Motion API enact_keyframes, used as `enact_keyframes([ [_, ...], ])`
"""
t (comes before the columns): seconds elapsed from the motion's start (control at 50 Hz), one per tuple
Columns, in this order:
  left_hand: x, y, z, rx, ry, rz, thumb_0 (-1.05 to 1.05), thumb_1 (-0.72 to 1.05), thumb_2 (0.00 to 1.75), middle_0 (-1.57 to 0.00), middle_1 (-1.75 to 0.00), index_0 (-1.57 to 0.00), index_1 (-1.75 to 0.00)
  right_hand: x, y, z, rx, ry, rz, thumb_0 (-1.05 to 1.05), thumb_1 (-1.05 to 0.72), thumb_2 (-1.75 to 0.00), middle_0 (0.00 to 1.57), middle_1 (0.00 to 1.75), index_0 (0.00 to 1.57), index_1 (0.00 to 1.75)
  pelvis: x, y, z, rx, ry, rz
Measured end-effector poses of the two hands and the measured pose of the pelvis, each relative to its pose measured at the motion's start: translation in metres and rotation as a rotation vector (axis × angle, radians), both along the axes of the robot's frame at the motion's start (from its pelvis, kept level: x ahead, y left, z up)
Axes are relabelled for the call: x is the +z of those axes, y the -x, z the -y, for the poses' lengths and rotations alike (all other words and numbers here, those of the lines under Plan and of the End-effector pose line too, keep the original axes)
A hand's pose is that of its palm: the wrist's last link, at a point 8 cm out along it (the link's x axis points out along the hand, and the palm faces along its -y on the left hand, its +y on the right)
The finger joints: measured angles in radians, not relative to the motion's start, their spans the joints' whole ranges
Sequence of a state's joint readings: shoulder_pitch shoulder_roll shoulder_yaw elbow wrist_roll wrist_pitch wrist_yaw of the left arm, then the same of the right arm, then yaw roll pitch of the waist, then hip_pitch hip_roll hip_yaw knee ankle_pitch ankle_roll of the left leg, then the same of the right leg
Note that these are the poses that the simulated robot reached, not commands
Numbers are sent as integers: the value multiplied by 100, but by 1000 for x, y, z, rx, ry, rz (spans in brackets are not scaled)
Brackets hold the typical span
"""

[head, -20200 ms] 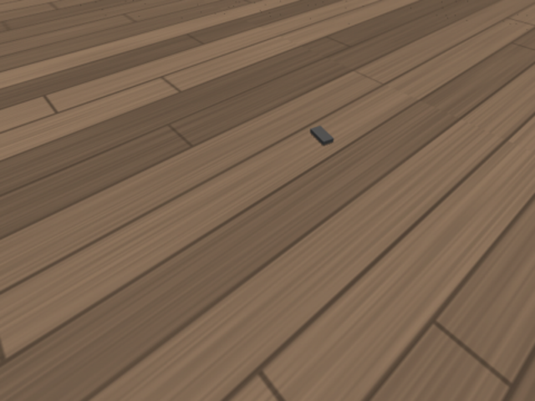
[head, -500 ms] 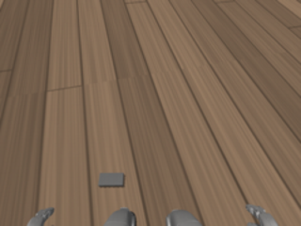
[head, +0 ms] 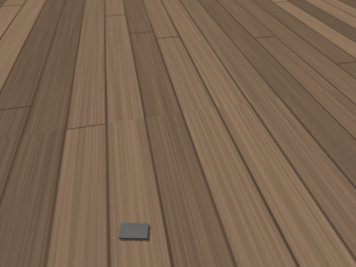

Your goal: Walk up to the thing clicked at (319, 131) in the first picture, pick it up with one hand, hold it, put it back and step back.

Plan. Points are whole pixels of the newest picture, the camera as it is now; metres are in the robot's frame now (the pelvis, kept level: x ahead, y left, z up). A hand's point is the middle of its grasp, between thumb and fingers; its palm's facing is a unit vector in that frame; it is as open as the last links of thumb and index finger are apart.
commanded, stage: walk up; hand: left
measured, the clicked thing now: (134, 231) +0.43 +0.23 -0.75
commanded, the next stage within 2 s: stand in 1.30 s
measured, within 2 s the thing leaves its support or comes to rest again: neither
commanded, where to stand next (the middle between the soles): +0.04 +0.01 m, yaw -2 degrees
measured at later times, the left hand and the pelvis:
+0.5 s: hand out of the picture +0.07 +0.30 -0.15, palm faces +0.06 -0.89 -0.45, open 7.4 cm; pelvis -0.02 +0.01 -0.02, yaw +3 degrees
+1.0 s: hand out of the picture +0.04 +0.24 -0.15, palm faces -0.03 -0.95 -0.31, open 7.4 cm; pelvis -0.04 +0.00 +0.00, yaw -1 degrees
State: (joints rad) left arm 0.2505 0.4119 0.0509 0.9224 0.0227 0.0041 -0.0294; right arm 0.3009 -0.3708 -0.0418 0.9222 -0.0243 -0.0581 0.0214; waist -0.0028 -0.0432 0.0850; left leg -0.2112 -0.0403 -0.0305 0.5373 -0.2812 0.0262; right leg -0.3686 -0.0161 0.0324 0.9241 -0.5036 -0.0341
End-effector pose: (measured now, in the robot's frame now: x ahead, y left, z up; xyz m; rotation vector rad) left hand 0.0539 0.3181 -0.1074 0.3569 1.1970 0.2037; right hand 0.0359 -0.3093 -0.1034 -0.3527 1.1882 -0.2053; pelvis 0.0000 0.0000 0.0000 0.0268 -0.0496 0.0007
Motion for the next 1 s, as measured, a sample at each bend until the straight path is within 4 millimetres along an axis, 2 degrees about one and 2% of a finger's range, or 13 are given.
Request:
enact_keyframes([
  [0.1, 6, -27, 10, -30, -14, 59, 1, 90, 90, -21, -30, -21, -30, 1, 7, 22, -24, 22, -24, 1, -90, -90, 20, 30, 21, 30, -1, -6, 14, -1, 11, 9],
  [0.16, 4, -37, 20, -31, -48, 93, 1, 90, 90, -21, -30, -21, -30, -14, -1, 36, -41, 16, -36, 1, -90, -90, 20, 30, 20, 30, -11, -6, 24, 3, 22, 18],
  [0.22, 7, -39, 28, -32, -64, 107, 1, 90, 90, -21, -30, -21, -30, -23, -14, 40, -38, 6, -43, 1, -90, -90, 20, 30, 20, 30, -13, 0, 26, 19, 19, 18],
  [0.3, 15, -34, 28, -23, -81, 122, 1, 90, 90, -21, -30, -21, -30, -28, -25, 36, -10, -12, -28, 1, -90, -90, 20, 30, 20, 30, -11, 8, 21, 31, 17, 13],
  [0.38, 17, -24, 14, -6, -93, 129, 1, 90, 90, -21, -30, -21, -30, -30, -22, 25, 20, -22, -49, 0, -90, -90, 20, 30, 20, 30, -13, 11, 14, 46, 13, 4],
  [0.48, 1, -6, -16, 46, -86, 101, 1, 90, 90, -21, -30, -21, -30, -31, -9, 7, 35, 0, -77, 0, -90, -90, 20, 30, 20, 30, -21, 15, -3, 47, -1, 1],
  [0.58, -8, 12, -24, 82, -84, 19, 1, 90, 90, -21, -30, -21, -30, -22, -1, -5, 15, 11, -68, 1, -90, -90, 20, 30, 20, 30, -16, 25, -7, 41, 23, 0],
  [0.68, -15, 25, -13, 51, -46, -22, 1, 91, 90, -21, -30, -21, -30, -18, -6, -3, 30, 28, -24, 1, -90, -90, 20, 30, 21, 30, -16, 34, -4, 20, 25, -13],
  [0.74, -21, 29, 0, 28, -29, -29, 1, 91, 90, -21, -30, -21, -30, -22, -10, 4, 36, 32, 11, 1, -90, -90, 20, 30, 21, 30, -20, 38, 1, -1, 36, -8],
  [0.82, -20, 33, 19, 1, 14, -17, 1, 90, 90, -21, -30, -21, -30, -17, -12, 6, 22, 21, 35, 1, -90, -90, 20, 30, 20, 30, -14, 41, 5, -4, 27, 1],
  [0.9, -17, 29, 28, -7, 49, 11, 1, 90, 90, -21, -30, -21, -30, -11, -12, 4, 24, 16, 64, 1, -90, -90, 20, 30, 20, 30, -10, 42, 2, 2, 11, 5],
  [1.0, -12, 18, 31, -11, 75, 50, 1, 90, 90, -21, -30, -21, -30, -3, -6, -1, 26, 7, 73, 1, -90, -90, 20, 30, 20, 30, -4, 42, 1, -10, 18, 5],
])
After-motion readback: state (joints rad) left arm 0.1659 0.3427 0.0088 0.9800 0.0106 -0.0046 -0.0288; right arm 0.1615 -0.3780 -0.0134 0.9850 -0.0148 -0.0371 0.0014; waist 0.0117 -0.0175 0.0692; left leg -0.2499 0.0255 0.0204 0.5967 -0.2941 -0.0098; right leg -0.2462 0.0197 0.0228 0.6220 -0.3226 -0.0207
